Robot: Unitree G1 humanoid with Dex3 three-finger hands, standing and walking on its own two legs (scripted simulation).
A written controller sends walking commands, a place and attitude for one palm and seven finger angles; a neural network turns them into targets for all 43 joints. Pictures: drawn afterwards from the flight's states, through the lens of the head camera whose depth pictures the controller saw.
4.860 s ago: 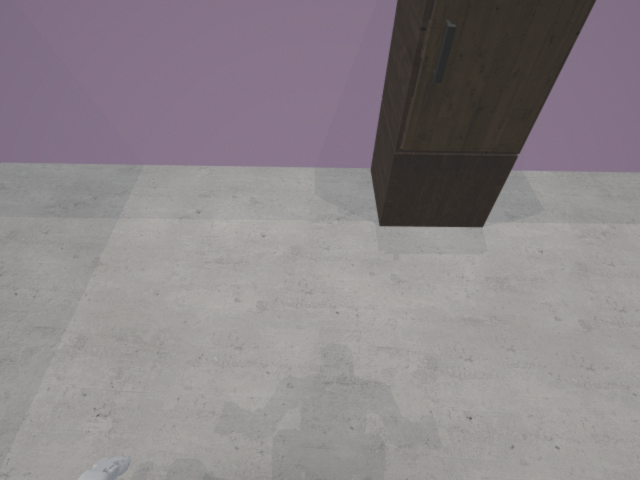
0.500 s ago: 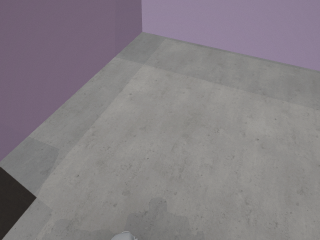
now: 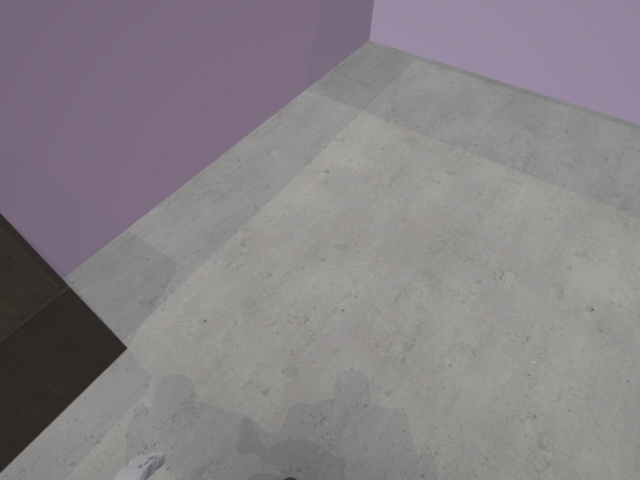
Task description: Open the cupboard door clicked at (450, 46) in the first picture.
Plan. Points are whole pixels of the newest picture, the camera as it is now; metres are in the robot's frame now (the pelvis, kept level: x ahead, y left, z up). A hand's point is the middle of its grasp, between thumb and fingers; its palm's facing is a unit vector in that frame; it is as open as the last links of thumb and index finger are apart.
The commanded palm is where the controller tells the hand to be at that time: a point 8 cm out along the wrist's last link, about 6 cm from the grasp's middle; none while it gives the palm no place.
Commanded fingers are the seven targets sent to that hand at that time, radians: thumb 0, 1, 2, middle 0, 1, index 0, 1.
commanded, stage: turn to face it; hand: left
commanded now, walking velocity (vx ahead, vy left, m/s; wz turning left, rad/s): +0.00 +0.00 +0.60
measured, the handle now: out of the picture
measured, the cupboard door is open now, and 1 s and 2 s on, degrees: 0 0 0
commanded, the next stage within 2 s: take the last steps up to it in 1.40 s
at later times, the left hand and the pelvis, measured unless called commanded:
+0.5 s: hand out of the picture -0.05 +0.18 -0.17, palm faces +0.37 -0.89 -0.25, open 7.4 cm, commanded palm none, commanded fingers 0.00 0.90 0.90 -0.20 -0.30 -0.20 -0.30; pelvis -0.02 -0.02 -0.01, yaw +21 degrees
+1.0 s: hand out of the picture -0.03 +0.22 -0.14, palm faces +0.58 -0.76 -0.30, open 7.4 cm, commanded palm none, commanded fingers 0.00 0.90 0.90 -0.20 -0.30 -0.20 -0.30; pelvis -0.02 -0.03 -0.01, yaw +37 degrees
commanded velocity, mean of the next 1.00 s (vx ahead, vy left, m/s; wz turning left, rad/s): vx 0.00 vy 0.00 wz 0.60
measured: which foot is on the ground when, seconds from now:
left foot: down 0.00-0.08, up 0.10-0.52, down 0.54-0.98, up 1.00-1.00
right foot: up 0.00-0.06, down 0.08-0.54, up 0.56-0.96, down 0.98-1.00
